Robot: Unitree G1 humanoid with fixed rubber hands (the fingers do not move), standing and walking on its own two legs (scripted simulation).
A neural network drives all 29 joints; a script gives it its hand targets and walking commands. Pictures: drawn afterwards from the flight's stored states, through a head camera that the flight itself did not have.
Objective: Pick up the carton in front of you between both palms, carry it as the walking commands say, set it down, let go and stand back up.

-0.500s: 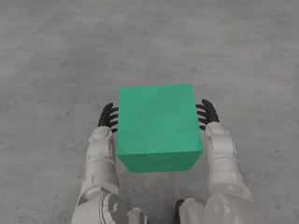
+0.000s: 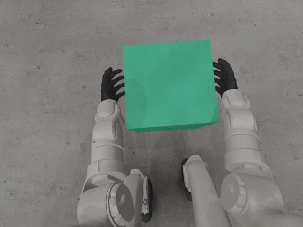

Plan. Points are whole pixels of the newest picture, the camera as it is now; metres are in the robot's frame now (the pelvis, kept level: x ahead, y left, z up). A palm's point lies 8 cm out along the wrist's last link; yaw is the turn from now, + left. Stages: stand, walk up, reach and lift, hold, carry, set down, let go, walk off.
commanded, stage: set down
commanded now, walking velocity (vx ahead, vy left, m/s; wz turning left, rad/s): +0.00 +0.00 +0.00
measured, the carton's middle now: (166, 95) +0.46 -0.05 -0.15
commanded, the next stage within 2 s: none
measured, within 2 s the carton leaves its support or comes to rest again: rests again in 1.42 s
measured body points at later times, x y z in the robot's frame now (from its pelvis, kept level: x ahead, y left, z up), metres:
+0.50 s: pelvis -0.02 -0.01 -0.12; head +0.28 -0.07 +0.20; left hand +0.49 +0.06 -0.23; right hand +0.47 -0.24 -0.25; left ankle +0.04 +0.12 -0.59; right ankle +0.11 -0.13 -0.59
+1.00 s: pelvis -0.04 -0.01 -0.22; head +0.33 -0.07 +0.02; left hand +0.52 +0.04 -0.39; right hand +0.50 -0.26 -0.39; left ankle +0.04 +0.12 -0.59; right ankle +0.11 -0.13 -0.59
